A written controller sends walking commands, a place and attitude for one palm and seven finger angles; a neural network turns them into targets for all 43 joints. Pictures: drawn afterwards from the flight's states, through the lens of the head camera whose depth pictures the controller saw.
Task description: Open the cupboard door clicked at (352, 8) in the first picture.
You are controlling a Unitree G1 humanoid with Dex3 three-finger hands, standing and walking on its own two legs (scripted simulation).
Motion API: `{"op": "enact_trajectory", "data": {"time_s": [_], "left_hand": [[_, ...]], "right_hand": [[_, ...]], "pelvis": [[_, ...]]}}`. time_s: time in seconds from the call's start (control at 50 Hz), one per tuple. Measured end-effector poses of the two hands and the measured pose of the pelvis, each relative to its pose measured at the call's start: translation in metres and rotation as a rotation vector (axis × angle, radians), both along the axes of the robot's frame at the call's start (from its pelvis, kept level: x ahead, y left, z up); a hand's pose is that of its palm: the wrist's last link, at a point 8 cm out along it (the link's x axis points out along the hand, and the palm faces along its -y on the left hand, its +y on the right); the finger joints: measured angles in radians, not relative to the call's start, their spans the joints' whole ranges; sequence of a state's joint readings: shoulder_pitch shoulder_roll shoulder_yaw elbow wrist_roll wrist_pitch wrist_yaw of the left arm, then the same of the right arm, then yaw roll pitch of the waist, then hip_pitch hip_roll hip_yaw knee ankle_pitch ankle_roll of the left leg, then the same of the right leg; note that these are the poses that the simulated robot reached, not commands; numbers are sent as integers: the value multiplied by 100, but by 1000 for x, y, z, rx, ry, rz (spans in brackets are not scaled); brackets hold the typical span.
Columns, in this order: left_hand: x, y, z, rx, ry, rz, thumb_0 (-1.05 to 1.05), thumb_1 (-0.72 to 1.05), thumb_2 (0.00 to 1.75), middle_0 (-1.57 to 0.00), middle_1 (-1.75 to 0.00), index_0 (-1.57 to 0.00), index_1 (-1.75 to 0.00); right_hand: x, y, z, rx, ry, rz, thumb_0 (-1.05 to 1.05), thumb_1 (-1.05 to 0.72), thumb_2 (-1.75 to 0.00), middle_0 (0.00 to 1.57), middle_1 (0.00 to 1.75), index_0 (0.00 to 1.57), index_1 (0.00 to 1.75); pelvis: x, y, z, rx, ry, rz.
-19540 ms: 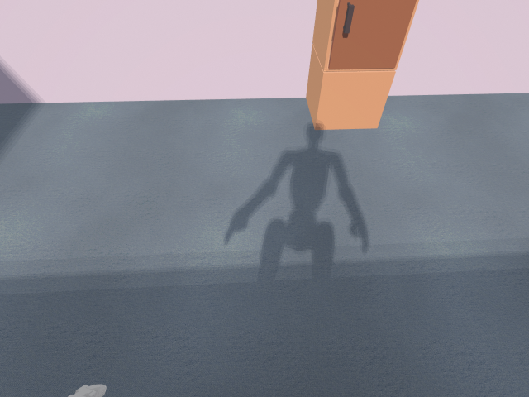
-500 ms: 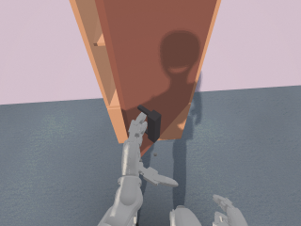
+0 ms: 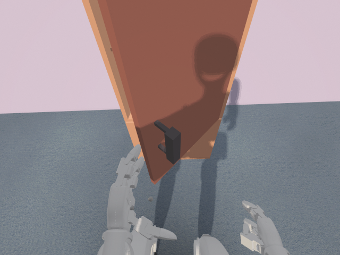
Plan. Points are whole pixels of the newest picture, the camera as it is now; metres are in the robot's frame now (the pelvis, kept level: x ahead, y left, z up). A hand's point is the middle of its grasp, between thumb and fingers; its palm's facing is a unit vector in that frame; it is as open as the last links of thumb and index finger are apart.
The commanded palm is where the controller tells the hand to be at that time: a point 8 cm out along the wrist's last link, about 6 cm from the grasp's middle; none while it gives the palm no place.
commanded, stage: slide the hand sideways off the handle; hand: left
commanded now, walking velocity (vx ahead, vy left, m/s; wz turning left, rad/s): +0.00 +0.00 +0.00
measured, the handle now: (166, 141) +0.37 +0.04 +0.04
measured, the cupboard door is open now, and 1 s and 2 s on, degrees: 46 46 46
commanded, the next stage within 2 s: draw the hand back to the body in 0.14 s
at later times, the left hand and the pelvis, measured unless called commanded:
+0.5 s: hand (119, 202) +0.21 +0.11 +0.09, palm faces +0.06 -1.00 -0.02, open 16.3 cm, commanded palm +0.18 +0.16 +0.09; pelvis +0.00 +0.00 +0.02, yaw +0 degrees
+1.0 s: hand (43, 196) +0.20 +0.20 +0.17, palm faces +0.13 -0.93 -0.33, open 14.3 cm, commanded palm +0.17 +0.25 +0.20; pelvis +0.02 +0.02 +0.09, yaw +0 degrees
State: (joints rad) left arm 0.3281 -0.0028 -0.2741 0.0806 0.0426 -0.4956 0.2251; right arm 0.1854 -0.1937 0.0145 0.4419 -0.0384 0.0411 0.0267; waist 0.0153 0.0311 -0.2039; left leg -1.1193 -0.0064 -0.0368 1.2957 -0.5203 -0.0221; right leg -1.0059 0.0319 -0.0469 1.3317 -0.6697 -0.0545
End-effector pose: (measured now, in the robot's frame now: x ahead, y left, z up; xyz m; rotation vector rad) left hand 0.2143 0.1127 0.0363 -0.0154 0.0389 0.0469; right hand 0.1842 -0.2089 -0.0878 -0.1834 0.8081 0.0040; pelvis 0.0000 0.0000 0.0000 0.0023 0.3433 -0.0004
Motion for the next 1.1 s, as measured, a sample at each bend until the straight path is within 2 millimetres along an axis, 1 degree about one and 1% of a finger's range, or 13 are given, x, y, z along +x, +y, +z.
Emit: {"op": "enact_trajectory", "data": {"time_s": [0.16,0.28,0.32,0.4,0.5,0.64,0.76,0.84,0.94,1.0,1.1], "left_hand": [[-14,18,-2,0,3,-3,-2,-50,30,-16,-30,-16,-30],[-17,19,0,-15,-10,-25,-2,-50,30,-15,-30,-15,-30],[-17,21,4,-6,-18,-36,-2,-50,30,-15,-30,-15,-30],[-18,32,26,30,-38,-24,-2,-50,30,-15,-30,-15,-30],[-24,47,57,38,-37,8,-2,-50,30,-15,-30,-15,-30],[-33,62,82,44,-33,-16,-2,-50,30,-15,-30,-15,-30],[-37,85,105,66,-62,7,-2,-47,31,-16,-30,-16,-30],[-40,98,120,211,19,24,-2,-39,34,-16,-30,-16,-30],[-43,117,138,310,100,65,-1,-25,40,-17,-30,-17,-30],[-43,131,151,345,101,104,-1,-16,44,-17,-30,-17,-30],[-39,152,175,380,55,172,-1,1,52,-18,-30,-18,-30]], "right_hand": [[-1,-11,-7,-19,0,-12,1,-90,-90,20,30,20,29],[-3,-15,-10,-34,-11,-22,1,-90,-90,20,30,20,29],[-4,-15,-10,-34,-14,-30,1,-90,-90,20,30,20,29],[-7,-11,-2,-16,-18,-51,2,-90,-90,20,30,20,29],[-10,-4,20,4,-35,-65,2,-90,-90,20,30,20,29],[-9,-6,52,-20,-94,-75,2,-90,-90,20,30,21,29],[-4,-9,73,-41,-139,-89,2,-90,-90,20,30,20,29],[-1,-7,87,-58,-138,-114,2,-90,-90,20,30,20,29],[2,1,106,-64,-154,-128,2,-90,-90,20,30,20,29],[4,7,114,-62,-169,-122,2,-90,-90,20,30,20,29],[9,18,121,-52,-182,-101,2,-90,-90,20,30,20,29]], "pelvis": [[3,-5,-6,0,13,4],[2,-5,-10,-4,19,6],[1,-4,-10,-5,15,4],[1,-3,-2,-7,-14,2],[4,-1,18,-9,-56,3],[7,3,37,-18,-105,7],[11,6,48,-27,-145,10],[16,10,61,-22,-185,4],[21,16,80,-22,-234,-2],[23,20,87,-23,-260,-3],[26,26,97,-23,-294,-5]]}}
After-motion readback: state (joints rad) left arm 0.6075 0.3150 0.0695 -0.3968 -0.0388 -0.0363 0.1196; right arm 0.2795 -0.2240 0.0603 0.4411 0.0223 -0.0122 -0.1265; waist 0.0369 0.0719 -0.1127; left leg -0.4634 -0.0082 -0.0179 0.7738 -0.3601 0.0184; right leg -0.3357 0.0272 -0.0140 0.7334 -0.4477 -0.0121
